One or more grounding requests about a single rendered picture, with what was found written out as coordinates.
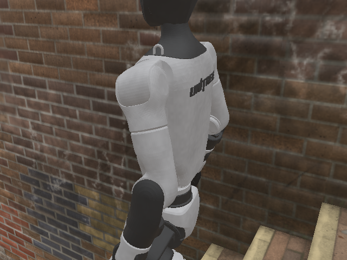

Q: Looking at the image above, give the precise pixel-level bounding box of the right robot hand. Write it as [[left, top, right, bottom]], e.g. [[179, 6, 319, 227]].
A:
[[191, 172, 201, 187]]

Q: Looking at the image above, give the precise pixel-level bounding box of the robot left upper arm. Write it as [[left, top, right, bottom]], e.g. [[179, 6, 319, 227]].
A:
[[115, 58, 178, 209]]

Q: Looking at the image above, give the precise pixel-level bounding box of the humanoid robot torso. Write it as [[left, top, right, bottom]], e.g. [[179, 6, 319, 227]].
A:
[[135, 44, 214, 249]]

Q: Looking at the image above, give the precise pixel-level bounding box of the humanoid robot head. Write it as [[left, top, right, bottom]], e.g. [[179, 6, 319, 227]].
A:
[[140, 0, 207, 59]]

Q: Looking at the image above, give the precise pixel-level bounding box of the robot right upper arm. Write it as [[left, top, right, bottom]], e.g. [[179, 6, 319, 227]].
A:
[[200, 42, 229, 135]]

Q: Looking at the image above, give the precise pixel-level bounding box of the robot right forearm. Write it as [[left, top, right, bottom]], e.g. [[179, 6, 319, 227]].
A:
[[198, 128, 225, 173]]

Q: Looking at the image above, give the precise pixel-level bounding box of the robot left forearm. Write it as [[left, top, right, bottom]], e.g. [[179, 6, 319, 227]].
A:
[[110, 179, 164, 260]]

